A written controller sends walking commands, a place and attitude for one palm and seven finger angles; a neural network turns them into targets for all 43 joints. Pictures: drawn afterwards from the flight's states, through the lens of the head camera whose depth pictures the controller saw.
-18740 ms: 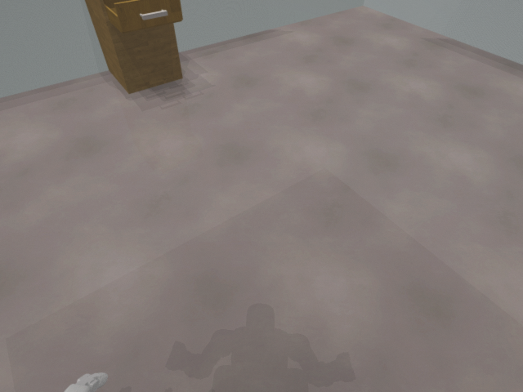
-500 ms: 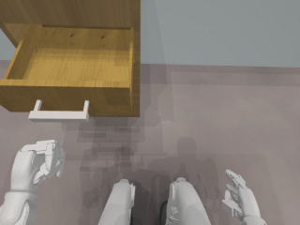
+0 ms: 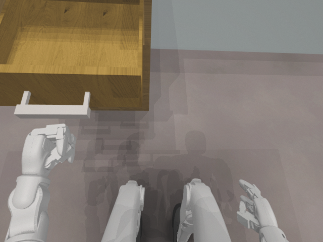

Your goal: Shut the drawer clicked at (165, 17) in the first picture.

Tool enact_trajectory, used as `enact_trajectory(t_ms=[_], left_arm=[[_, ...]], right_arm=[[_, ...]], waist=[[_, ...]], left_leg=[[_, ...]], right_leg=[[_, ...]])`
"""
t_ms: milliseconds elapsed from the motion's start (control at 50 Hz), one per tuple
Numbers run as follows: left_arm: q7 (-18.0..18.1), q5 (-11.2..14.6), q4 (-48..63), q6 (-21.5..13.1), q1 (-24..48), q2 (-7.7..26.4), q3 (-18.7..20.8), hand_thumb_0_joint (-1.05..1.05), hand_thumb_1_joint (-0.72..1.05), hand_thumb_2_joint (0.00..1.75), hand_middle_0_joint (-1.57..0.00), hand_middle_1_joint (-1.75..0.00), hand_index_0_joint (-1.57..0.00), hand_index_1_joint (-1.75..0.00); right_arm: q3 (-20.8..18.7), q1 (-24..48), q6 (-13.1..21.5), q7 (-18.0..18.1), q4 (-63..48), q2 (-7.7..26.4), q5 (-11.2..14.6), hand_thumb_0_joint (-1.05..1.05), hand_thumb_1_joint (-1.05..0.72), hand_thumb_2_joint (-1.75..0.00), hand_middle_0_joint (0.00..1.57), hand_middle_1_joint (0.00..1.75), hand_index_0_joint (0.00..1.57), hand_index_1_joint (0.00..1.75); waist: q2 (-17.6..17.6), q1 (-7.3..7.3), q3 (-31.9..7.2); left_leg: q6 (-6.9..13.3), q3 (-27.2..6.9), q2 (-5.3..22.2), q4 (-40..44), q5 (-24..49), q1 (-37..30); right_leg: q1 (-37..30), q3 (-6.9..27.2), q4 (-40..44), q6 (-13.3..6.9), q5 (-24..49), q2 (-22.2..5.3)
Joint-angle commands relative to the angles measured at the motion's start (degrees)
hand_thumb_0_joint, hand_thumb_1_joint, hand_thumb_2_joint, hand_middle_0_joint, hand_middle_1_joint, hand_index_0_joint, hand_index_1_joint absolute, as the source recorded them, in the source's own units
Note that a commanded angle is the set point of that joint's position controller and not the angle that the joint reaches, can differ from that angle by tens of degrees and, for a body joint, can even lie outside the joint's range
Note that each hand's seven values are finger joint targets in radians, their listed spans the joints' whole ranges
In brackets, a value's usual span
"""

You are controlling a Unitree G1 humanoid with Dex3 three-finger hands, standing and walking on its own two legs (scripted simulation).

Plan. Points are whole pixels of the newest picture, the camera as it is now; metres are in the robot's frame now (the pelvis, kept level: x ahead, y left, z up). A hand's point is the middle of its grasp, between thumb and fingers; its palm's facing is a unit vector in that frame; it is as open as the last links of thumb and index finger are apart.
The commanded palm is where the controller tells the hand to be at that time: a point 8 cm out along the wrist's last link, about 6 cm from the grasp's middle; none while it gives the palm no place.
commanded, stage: bring the fist close to the handle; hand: left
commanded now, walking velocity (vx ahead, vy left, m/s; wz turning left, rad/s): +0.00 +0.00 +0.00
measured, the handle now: (55, 103) +0.41 +0.27 +0.01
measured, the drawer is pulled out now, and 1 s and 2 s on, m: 0.23 0.22 0.09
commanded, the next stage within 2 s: push the drawer shut in 0.30 s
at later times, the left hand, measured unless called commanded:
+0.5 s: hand (70, 146) +0.32 +0.22 +0.01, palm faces +0.03 -1.00 -0.05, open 3.2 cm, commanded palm +0.30 +0.27 +0.02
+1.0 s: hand (68, 133) +0.35 +0.23 +0.00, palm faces +0.07 -1.00 -0.06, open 2.8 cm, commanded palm +0.36 +0.27 +0.02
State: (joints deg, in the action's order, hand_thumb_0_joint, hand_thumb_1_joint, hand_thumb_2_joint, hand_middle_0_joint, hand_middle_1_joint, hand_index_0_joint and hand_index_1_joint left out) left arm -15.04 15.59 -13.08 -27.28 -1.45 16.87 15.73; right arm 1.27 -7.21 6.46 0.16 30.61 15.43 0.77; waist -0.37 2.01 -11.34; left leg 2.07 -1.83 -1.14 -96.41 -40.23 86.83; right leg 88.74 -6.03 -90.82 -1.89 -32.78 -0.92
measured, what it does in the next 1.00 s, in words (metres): stands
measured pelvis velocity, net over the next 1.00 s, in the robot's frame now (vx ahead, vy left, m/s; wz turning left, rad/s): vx -0.01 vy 0.00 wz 0.01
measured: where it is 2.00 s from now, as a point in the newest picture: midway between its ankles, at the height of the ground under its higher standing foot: outside the picture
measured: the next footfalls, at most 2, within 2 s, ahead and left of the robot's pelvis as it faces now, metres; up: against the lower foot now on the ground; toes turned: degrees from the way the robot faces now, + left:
none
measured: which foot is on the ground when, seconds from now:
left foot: down 0.00-1.00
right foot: down 0.00-1.00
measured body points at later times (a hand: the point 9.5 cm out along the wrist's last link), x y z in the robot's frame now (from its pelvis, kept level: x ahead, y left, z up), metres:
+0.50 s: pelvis +0.01 +0.00 +0.00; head +0.17 +0.03 +0.42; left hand +0.31 +0.27 +0.01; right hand +0.21 -0.25 -0.09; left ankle +0.03 +0.10 -0.53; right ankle +0.08 -0.11 -0.53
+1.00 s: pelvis -0.01 +0.00 +0.00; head +0.15 +0.04 +0.42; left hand +0.34 +0.29 +0.01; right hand +0.17 -0.25 -0.11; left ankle +0.03 +0.10 -0.53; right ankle +0.08 -0.11 -0.53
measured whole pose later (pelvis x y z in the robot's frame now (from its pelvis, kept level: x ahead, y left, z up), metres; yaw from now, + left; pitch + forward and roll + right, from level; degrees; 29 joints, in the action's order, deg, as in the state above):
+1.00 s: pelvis -0.01 +0.00 +0.00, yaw +1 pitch +30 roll -4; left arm -15.6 13.2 -26.4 -28.2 12.5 19.7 17.3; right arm 2.3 -8.4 4.9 2.2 33.8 16.1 0.7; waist 0.3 2.1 -10.5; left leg 1.7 -2.8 -1.7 -95.5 -38.5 87.4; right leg 88.6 -6.9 -89.7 -2.2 -31.4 -1.4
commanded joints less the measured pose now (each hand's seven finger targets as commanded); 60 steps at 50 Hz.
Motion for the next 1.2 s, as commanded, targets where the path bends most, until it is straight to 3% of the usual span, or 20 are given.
enact_trajectory(t_ms=[0, 100, 220, 380, 440, 500, 540, 620, 660, 740, 820, 840, 920, 940, 1000, 1080, 1120, 1180], left_arm=[[0.06, 1.5, 14.47, -2.91, -0.79, 8.75, 3.93, 0.0, 0.9, 0.9, -1.4, -1.6, -1.4, -1.6], [0.93, 1.85, 13.34, -1.65, -1.33, 8.19, 4.47, 0.0, 0.9, 0.9, -1.4, -1.6, -1.4, -1.6], [1.13, 1.29, 12.22, -3.66, 3.95, 8.21, 3.46, 0.0, 0.9, 0.9, -1.4, -1.6, -1.4, -1.6], [-0.52, 1.54, 12.18, -3.72, 1.53, 9.75, 4.8, 0.0, 0.9, 0.9, -1.4, -1.6, -1.4, -1.6], [-0.14, 1.7, 11.48, -2.9, 3.76, 11.33, 6.36, 0.0, 0.9, 0.9, -1.4, -1.6, -1.4, -1.6], [0.57, 1.32, 9.45, -2.73, 8.33, 10.49, 5.68, 0.0, 0.9, 0.9, -1.4, -1.6, -1.4, -1.6], [0.77, 1.01, 8.24, -2.74, 11.92, 10.37, 4.9, 0.0, 0.9, 0.9, -1.4, -1.6, -1.4, -1.6], [0.22, 0.66, 7.5, -2.62, 13.17, 9.82, 3.73, 0.0, 0.9, 0.9, -1.4, -1.6, -1.4, -1.6], [-0.03, 0.27, 6.47, -2.25, 14.51, 10.9, 4.31, 0.0, 0.9, 0.9, -1.4, -1.6, -1.4, -1.6], [0.63, -0.36, 5.97, -2.22, 22.05, 11.26, 3.45, 0.0, 0.9, 0.9, -1.4, -1.6, -1.4, -1.6], [1.21, -0.99, 3.39, -3.15, 26.2, 12.75, 4.68, 0.0, 0.9, 0.9, -1.4, -1.6, -1.4, -1.6], [1.23, -1.23, 3.7, -3.54, 29.36, 12.99, 3.91, 0.0, 0.9, 0.9, -1.4, -1.6, -1.4, -1.6], [0.93, -1.54, -0.17, -3.86, 34.63, 14.33, 4.19, 0.0, 0.9, 0.9, -1.4, -1.6, -1.4, -1.6], [0.7, -1.64, -0.75, -3.87, 36.99, 14.58, 3.68, 0.0, 0.9, 0.9, -1.4, -1.6, -1.4, -1.6], [0.24, -1.76, -2.81, -3.84, 40.3, 16.85, 4.84, 0.0, 0.9, 0.9, -1.4, -1.6, -1.4, -1.6], [0.15, -2.01, -4.48, -3.4, 44.3, 15.95, 3.32, 0.0, 0.9, 0.9, -1.4, -1.6, -1.4, -1.6], [0.52, -2.25, -7.53, -2.9, 46.07, 16.54, 3.51, 0.0, 0.9, 0.9, -1.4, -1.6, -1.4, -1.6], [0.96, -2.89, -9.87, -3.1, 49.26, 17.6, 3.82, 0.0, 0.9, 0.9, -1.4, -1.6, -1.4, -1.6]], right_arm=[[-4.22, -1.69, 1.37, 0.46, -8.05, 9.45, 0.46, 0.0, -0.9, -0.9, 0.2, 0.3, 0.2, 0.3], [-4.21, -1.69, 0.55, 0.47, -7.94, 9.34, 0.69, 0.0, -0.9, -0.9, 0.2, 0.3, 0.2, 0.3], [-4.14, -2.01, 0.89, 0.99, -6.88, 9.31, 0.38, 0.0, -0.9, -0.9, 0.2, 0.3, 0.2, 0.3], [-4.19, -1.94, 0.65, 1.1, -7.23, 9.36, 0.48, 0.0, -0.9, -0.9, 0.2, 0.3, 0.2, 0.3], [-3.99, -2.1, 0.28, 1.11, -7.08, 9.41, 0.48, 0.0, -0.9, -0.9, 0.2, 0.3, 0.2, 0.3], [-3.85, -1.99, 0.14, 1.31, -6.45, 9.41, 0.41, 0.0, -0.9, -0.9, 0.2, 0.3, 0.2, 0.3], [-3.69, -2.39, 0.27, 1.51, -5.99, 9.5, 0.31, 0.0, -0.9, -0.9, 0.2, 0.3, 0.2, 0.3], [-3.83, -3.06, 0.4, 1.47, -5.78, 9.93, 0.25, 0.0, -0.9, -0.9, 0.2, 0.3, 0.2, 0.3], [-3.83, -3.6, 0.14, 1.5, -5.61, 10.27, 0.28, 0.0, -0.9, -0.9, 0.2, 0.3, 0.2, 0.3], [-3.71, -3.96, 0.09, 1.97, -4.79, 10.38, 0.24, 0.0, -0.9, -0.9, 0.2, 0.3, 0.2, 0.3], [-3.57, -4.28, 0.11, 2.4, -3.85, 10.51, 0.06, 0.0, -0.9, -0.9, 0.2, 0.3, 0.2, 0.3], [-3.45, -4.27, 0.32, 2.61, -3.49, 10.5, -0.04, 0.0, -0.9, -0.9, 0.2, 0.3, 0.2, 0.3], [-3.19, -4.68, 0.33, 3.19, -2.55, 10.8, -0.07, 0.0, -0.9, -0.9, 0.2, 0.3, 0.2, 0.3], [-3.09, -4.97, 0.38, 3.34, -2.32, 10.89, -0.07, 0.0, -0.9, -0.9, 0.2, 0.3, 0.2, 0.3], [-2.78, -5.17, 0.29, 3.77, -1.87, 11.16, -0.15, 0.0, -0.9, -0.9, 0.2, 0.3, 0.2, 0.3], [-2.78, -6.05, 0.25, 3.68, -1.39, 11.53, -0.25, 0.0, -0.9, -0.9, 0.2, 0.3, 0.2, 0.3], [-2.59, -6.44, 0.07, 3.73, -1.09, 11.69, -0.25, 0.0, -0.9, -0.9, 0.2, 0.3, 0.2, 0.3], [-2.57, -7.4, -0.04, 3.68, -0.67, 11.7, -0.41, 0.0, -0.9, -0.9, 0.2, 0.3, 0.2, 0.3]], waist=[[-5.9, -1.58, -28.57], [-3.85, -1.02, -25.91], [-2.61, 0.4, -24.5], [-5.74, -1.17, -27.6], [-5.78, -0.83, -26.92], [-4.2, 0.52, -25.42], [-5.02, 1.27, -24.58], [-6.21, 0.87, -27.76], [-6.15, 0.87, -28.57], [-5.97, 2.52, -26.49], [-5.1, 2.55, -26.89], [-6.57, 3.32, -26.28], [-6.19, 3.75, -26.23], [-6.53, 4.41, -26.22], [-8.31, 3.93, -26.83], [-10.59, 4.31, -28.93], [-8.62, 4.93, -27.4], [-9.06, 5.2, -28.0]], left_leg=[[-1.38, -3.62, 0.43, 17.09, 21.96, -19.06], [-1.12, -3.56, 0.37, 16.81, 20.31, -16.18], [-0.66, -3.12, 0.2, 15.66, 17.45, -13.95], [-1.01, -2.89, 0.25, 16.06, 21.05, -17.28], [-0.96, -3.06, 0.32, 15.73, 21.62, -16.26], [-0.63, -2.89, 0.37, 15.26, 18.64, -14.58], [-0.57, -2.97, 0.36, 15.03, 17.46, -14.19], [-0.99, -2.93, 0.42, 15.57, 19.68, -17.19], [-1.13, -3.24, 0.66, 15.73, 20.88, -18.12], [-0.97, -3.71, 0.67, 15.81, 17.67, -17.24], [-0.87, -3.44, 0.49, 15.84, 14.87, -16.03], [-0.91, -3.72, 0.48, 15.76, 14.44, -16.54], [-0.75, -3.49, 0.2, 16.11, 10.13, -15.27], [-0.67, -3.68, 0.28, 16.17, 9.43, -15.48], [-0.9, -3.78, 0.19, 16.82, 8.15, -15.95], [-1.3, -4.59, 0.28, 17.89, 8.08, -19.14], [-1.1, -4.75, 0.35, 18.18, 6.28, -17.83], [-1.05, -4.51, 0.32, 18.1, 6.86, -17.41]], right_leg=[[-22.01, 3.03, 10.04, -0.45, 10.49, 1.63], [-21.93, 2.95, 10.09, -0.26, 9.9, 1.74], [-21.7, 3.64, 10.86, -0.18, 8.22, 1.78], [-22.9, 3.61, 10.57, -0.48, 10.85, 1.8], [-22.81, 3.54, 10.23, -0.49, 11.4, 1.95], [-21.94, 3.77, 10.86, -0.13, 9.3, 1.92], [-20.67, 3.69, 10.92, -0.22, 8.42, 2.03], [-21.47, 3.58, 11.02, -0.29, 10.14, 1.74], [-21.25, 3.4, 10.77, -0.31, 11.0, 1.81], [-18.98, 3.23, 11.1, -0.18, 8.72, 1.73], [-19.4, 3.7, 11.65, -0.12, 6.5, 1.5], [-17.68, 3.51, 11.51, -0.22, 6.36, 1.5], [-17.76, 4.08, 12.44, -0.14, 3.28, 1.35], [-17.06, 3.98, 12.42, -0.17, 2.97, 1.38], [-17.07, 4.07, 12.63, -0.27, 2.1, 1.26], [-15.56, 3.51, 12.46, -0.35, 2.9, 1.18], [-15.68, 3.63, 13.1, -0.24, 1.93, 1.26], [-16.45, 3.8, 13.26, -0.19, 2.23, 1.18]])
